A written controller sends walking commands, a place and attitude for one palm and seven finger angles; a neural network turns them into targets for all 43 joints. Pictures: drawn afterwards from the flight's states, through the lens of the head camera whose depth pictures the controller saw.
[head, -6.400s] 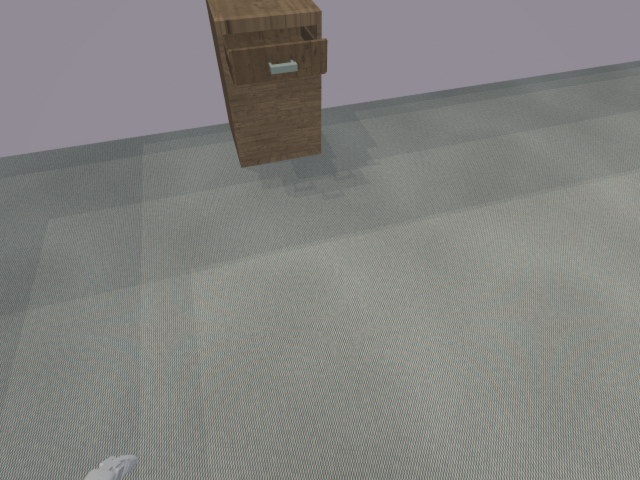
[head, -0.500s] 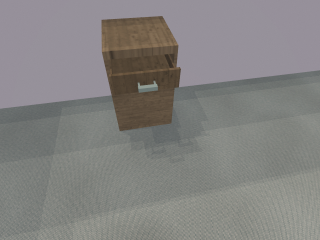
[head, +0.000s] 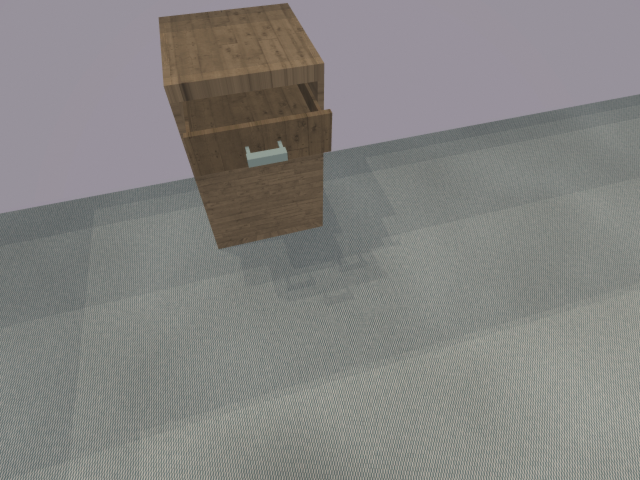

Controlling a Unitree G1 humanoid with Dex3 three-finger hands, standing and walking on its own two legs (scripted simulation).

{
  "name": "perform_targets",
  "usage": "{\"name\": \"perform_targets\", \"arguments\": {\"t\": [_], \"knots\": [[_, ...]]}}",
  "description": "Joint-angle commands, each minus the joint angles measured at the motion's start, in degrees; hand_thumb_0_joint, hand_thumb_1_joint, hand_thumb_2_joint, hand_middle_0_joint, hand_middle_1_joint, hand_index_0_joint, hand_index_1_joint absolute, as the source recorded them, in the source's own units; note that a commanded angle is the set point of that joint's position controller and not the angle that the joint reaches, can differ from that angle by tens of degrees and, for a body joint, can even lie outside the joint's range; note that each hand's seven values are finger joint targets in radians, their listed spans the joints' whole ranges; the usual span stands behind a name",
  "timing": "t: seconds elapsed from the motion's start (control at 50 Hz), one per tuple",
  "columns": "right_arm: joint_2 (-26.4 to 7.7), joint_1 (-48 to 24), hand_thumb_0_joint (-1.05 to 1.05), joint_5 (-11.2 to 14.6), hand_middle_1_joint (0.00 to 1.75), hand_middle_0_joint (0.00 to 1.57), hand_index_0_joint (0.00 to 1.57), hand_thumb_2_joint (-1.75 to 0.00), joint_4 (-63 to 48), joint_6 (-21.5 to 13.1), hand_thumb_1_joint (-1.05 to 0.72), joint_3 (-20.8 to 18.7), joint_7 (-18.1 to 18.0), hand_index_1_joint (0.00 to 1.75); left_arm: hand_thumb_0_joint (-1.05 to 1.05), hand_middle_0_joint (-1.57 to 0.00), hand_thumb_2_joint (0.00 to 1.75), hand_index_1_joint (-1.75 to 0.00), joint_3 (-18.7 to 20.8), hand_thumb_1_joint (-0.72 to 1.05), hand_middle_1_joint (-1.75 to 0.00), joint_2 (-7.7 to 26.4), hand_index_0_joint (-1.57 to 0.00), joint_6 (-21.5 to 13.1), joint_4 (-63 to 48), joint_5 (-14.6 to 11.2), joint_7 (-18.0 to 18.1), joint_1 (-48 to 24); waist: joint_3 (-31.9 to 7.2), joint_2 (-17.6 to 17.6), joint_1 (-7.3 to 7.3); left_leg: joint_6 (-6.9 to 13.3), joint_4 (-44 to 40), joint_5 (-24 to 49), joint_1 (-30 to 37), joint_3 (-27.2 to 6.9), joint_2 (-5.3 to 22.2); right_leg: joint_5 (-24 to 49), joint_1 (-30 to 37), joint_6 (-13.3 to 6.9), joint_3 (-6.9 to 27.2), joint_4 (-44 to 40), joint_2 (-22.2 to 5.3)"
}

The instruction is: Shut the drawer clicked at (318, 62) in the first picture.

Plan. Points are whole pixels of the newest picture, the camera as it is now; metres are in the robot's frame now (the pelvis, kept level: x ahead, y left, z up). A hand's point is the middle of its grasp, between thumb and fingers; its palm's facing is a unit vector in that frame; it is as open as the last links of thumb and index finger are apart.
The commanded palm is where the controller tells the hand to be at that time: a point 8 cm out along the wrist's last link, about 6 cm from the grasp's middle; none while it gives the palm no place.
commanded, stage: walk to a spot facing it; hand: left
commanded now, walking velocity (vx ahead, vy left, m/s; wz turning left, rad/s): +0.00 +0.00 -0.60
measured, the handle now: (265, 152) +0.89 +0.22 -0.18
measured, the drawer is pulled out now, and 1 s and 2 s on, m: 0.16 0.16 0.16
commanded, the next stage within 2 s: none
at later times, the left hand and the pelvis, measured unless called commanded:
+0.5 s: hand out of the picture +0.08 +0.13 -0.14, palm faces -0.13 -0.95 -0.29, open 7.4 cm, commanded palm none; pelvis +0.00 -0.06 +0.01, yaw -13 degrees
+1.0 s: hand (204, 448) +0.18 +0.19 -0.18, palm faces -0.37 -0.90 -0.22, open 7.4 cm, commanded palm none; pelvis +0.12 +0.00 +0.00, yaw -30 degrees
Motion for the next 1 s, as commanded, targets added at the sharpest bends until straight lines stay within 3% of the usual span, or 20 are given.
{"name": "perform_targets", "arguments": {"t": [0.0,0.06,0.1,0.14,0.16,0.18,0.2,0.24,0.3,0.36,0.42,0.58,0.68,0.8,0.86,0.9,0.92,0.94,0.96,0.98], "knots": [[-10.8,1.9,0.0,-0.4,0.3,0.2,0.2,-0.9,-4.0,-0.8,-0.9,-3.4,-0.9,0.3,0.0,-0.2,0.9,-0.3,2.4,0.9,-0.3,5.4,-0.2,0.0,-6.0,0.6,-0.2,0.3,-0.1,9.1,-0.61,7.3,-11.1,6.4,-2.3,-13.0,16.9,-5.2,-6.0,1.3,2.0,13.4,-1.0],[-11.6,0.1,0.0,-0.8,0.3,0.2,0.2,-0.9,-5.8,-1.2,-0.9,-4.0,-0.6,0.3,0.0,-0.2,0.9,-0.3,2.9,0.9,-0.3,4.8,-0.2,0.3,-8.3,0.6,-0.6,-0.9,0.0,10.0,-0.68,10.6,-9.6,18.5,-0.2,-11.6,20.1,-15.4,-9.3,1.8,2.6,21.5,-1.9],[-12.5,-2.0,0.0,-1.0,0.3,0.2,0.2,-0.9,-6.9,-1.1,-0.9,-4.4,-0.4,0.3,0.0,-0.2,0.9,-0.3,2.9,0.9,-0.3,4.7,-0.2,-0.4,-8.5,0.5,-0.9,0.6,-1.4,7.5,0.52,8.3,-3.7,23.4,0.0,-7.5,18.9,-11.9,-4.9,1.7,1.7,14.3,-2.1],[-12.6,-2.6,0.0,-0.6,0.3,0.2,0.2,-0.9,-7.7,-0.6,-0.9,-4.5,0.1,0.3,0.0,-0.2,0.9,-0.3,3.4,0.9,-0.3,7.4,-0.2,-1.5,-7.3,0.8,-0.9,5.9,-4.0,-1.7,3.14,2.1,12.1,17.6,-3.3,-0.5,12.8,7.1,4.9,1.7,3.4,-3.6,-3.2],[-8.2,-1.3,0.0,-0.1,0.3,0.2,0.2,-0.9,-9.7,-0.3,-0.9,-3.7,0.5,0.3,0.0,-0.2,0.9,-0.3,4.6,0.9,-0.3,14.8,-0.2,-2.4,-7.3,1.3,0.1,7.4,-4.8,-22.0,2.94,-2.3,27.2,-9.5,-18.4,2.1,3.9,26.9,12.9,-2.7,25.7,-11.0,-16.8],[-7.9,-4.9,0.0,-0.1,0.3,0.2,0.2,-0.9,-11.8,0.4,-0.9,-3.3,0.3,0.3,0.0,-0.2,0.9,-0.3,4.4,0.9,-0.3,16.4,-0.2,-1.9,-7.5,0.0,0.8,9.0,-4.0,-19.8,3.96,-2.9,35.6,-18.2,-20.3,-5.4,0.7,38.3,8.4,-7.8,31.6,-12.1,-21.5],[-8.5,-4.9,0.0,0.1,0.3,0.2,0.2,-0.9,-11.4,0.9,-0.9,-3.5,0.2,0.3,0.0,-0.2,0.9,-0.3,4.3,0.9,-0.3,15.2,-0.2,-1.7,-8.0,0.0,1.1,7.1,-3.9,-13.5,2.45,-2.3,39.0,-15.6,-20.2,-9.5,2.1,29.0,7.5,-10.2,27.9,-12.2,-20.1],[-9.6,-7.3,0.0,-0.2,0.3,0.2,0.2,-0.9,-11.2,1.0,-0.9,-3.7,0.7,0.3,0.0,-0.2,0.9,-0.3,4.2,0.9,-0.3,13.6,-0.2,-1.6,-10.3,-0.1,1.0,1.4,-1.0,-8.7,1.3,-2.5,41.7,-8.4,-22.8,-11.3,2.8,17.4,4.7,-8.7,26.5,-12.8,-15.5],[-9.7,-5.8,0.0,-0.4,0.3,0.2,0.2,-0.9,-10.5,0.9,-0.9,-3.7,1.0,0.3,0.0,-0.2,0.9,-0.3,3.9,0.9,-0.3,13.3,-0.2,-2.5,-11.4,-0.5,0.9,0.8,-6.7,-3.1,0.6,-3.3,40.1,-1.8,-22.5,-11.3,2.2,24.4,10.9,-4.7,22.2,-10.6,-11.8],[-10.6,-6.9,0.0,-0.4,0.3,0.2,0.2,-0.9,-11.2,1.3,-0.9,-3.6,0.7,0.3,0.0,-0.2,0.9,-0.3,4.0,0.9,-0.3,14.0,-0.2,-2.8,-10.9,-0.6,0.8,3.8,-10.4,-3.8,1.46,-4.3,39.5,-0.6,-24.9,-12.0,1.4,29.8,18.1,-1.4,22.3,-9.6,-10.1],[-11.5,-8.3,0.0,-0.7,0.3,0.2,0.2,-0.9,-12.2,1.5,-0.9,-3.5,0.8,0.3,0.0,-0.2,0.9,-0.3,4.0,0.9,-0.3,13.5,-0.2,-2.9,-10.8,-0.6,0.7,5.1,-8.9,-5.5,1.95,-5.0,38.6,1.0,-27.0,-12.6,1.5,20.5,19.1,0.7,24.1,-12.3,-8.8],[-12.2,-13.2,0.0,-1.0,0.3,0.2,0.2,-0.9,-15.5,0.1,-0.9,-3.5,2.2,0.3,0.0,-0.2,0.9,-0.3,3.6,0.9,-0.3,13.3,-0.2,-4.3,-11.0,0.0,-0.1,7.2,-2.6,-4.9,2.73,-5.0,33.5,2.1,-29.3,-13.7,2.2,-5.5,13.5,-5.6,32.4,-18.7,-9.6],[-11.4,-15.0,0.0,-0.8,0.3,0.2,0.2,-0.9,-17.5,-1.2,-0.9,-3.2,2.7,0.3,0.0,-0.2,0.9,-0.3,3.5,0.9,-0.3,13.8,-0.2,-5.0,-10.8,0.2,-0.3,9.0,-3.3,-5.0,3.3,-4.5,27.1,0.9,-28.6,-13.1,1.4,-5.2,14.3,-9.5,34.7,-18.0,-9.1],[-10.1,-16.3,0.0,-0.2,0.3,0.2,0.2,-0.9,-19.4,-2.5,-0.9,-2.8,2.8,0.3,0.0,-0.2,0.9,-0.3,3.6,0.9,-0.3,14.4,-0.2,-4.8,-10.7,0.4,-0.1,9.3,-3.5,-6.3,3.98,-3.5,16.9,-1.6,-22.4,-11.8,-1.3,1.0,12.9,-10.3,35.8,-15.6,-7.9],[-9.8,-14.1,0.0,0.3,0.3,0.2,0.2,-0.9,-19.4,-3.3,-0.9,-2.9,2.5,0.3,0.0,-0.2,0.9,-0.3,3.8,0.9,-0.3,15.1,-0.2,-4.7,-11.1,0.4,0.0,7.4,-4.0,-7.9,2.73,-2.6,9.9,-2.7,-15.4,-11.7,-2.7,6.6,10.2,-9.6,36.2,-12.6,-7.3],[-10.6,-6.9,0.0,0.4,0.3,0.2,0.2,-0.9,-17.3,-3.9,-0.9,-3.1,1.9,0.3,0.0,-0.2,0.9,-0.3,3.9,0.9,-0.3,15.0,-0.2,-4.4,-12.2,0.1,0.1,3.6,-5.4,-7.0,-1.02,-2.0,-1.0,2.2,0.4,-11.7,-3.1,5.9,0.4,-6.7,33.2,-6.0,-3.8],[-13.0,-0.3,0.0,0.3,0.3,0.2,0.2,-0.9,-15.2,-4.3,-0.9,-3.6,1.2,0.3,0.0,-0.2,0.9,-0.3,3.6,0.9,-0.3,13.3,-0.2,-4.5,-13.0,-0.2,-0.2,2.3,-8.3,-2.1,-3.71,-0.8,-5.9,2.5,14.5,-14.2,0.4,3.9,-8.4,-4.5,29.1,1.3,0.7],[-19.0,6.6,0.0,-0.5,0.3,0.2,0.2,-0.9,-13.6,-4.7,-0.9,-5.1,0.8,0.3,0.0,-0.2,0.9,-0.3,3.3,0.9,-0.3,10.0,-0.2,-4.5,-13.6,-1.1,-0.9,2.9,-11.9,13.2,-6.31,3.3,-12.0,-8.7,24.5,-32.5,16.1,-11.9,-20.0,-1.4,19.8,16.8,8.3],[-20.6,8.2,0.0,-0.5,0.3,0.2,0.2,-0.9,-14.0,-4.0,-0.9,-5.0,0.9,0.3,0.0,-0.2,0.9,-0.3,3.6,0.9,-0.3,9.9,-0.2,-4.8,-13.8,-0.5,-1.0,3.3,-9.0,15.5,-5.41,7.0,-16.9,-12.2,18.8,-42.8,25.5,-20.1,-24.1,1.1,11.5,29.3,6.6],[-18.8,5.4,0.0,-0.6,0.3,0.2,0.2,-0.9,-15.4,-3.5,-0.9,-4.4,1.1,0.3,0.0,-0.2,0.9,-0.3,3.8,0.9,-0.3,11.1,-0.2,-4.6,-13.9,0.2,-1.3,2.1,-3.1,8.9,-4.43,9.7,-17.2,-9.6,11.4,-41.6,25.3,-17.9,-24.0,1.8,11.2,33.8,2.5]]}}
